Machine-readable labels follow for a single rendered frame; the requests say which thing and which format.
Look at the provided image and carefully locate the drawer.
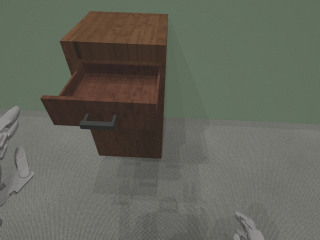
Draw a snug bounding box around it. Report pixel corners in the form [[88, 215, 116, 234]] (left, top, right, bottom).
[[40, 62, 161, 130]]

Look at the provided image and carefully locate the robot right hand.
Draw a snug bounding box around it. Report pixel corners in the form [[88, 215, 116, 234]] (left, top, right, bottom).
[[233, 212, 265, 240]]

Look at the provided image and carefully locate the robot left hand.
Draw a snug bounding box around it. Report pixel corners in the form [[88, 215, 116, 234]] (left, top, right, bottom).
[[0, 106, 35, 207]]

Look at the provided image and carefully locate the cabinet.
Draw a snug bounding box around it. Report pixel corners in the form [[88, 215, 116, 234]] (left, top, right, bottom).
[[60, 11, 168, 159]]

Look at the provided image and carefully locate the handle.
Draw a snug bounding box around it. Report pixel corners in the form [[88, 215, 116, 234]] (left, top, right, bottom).
[[79, 113, 117, 131]]

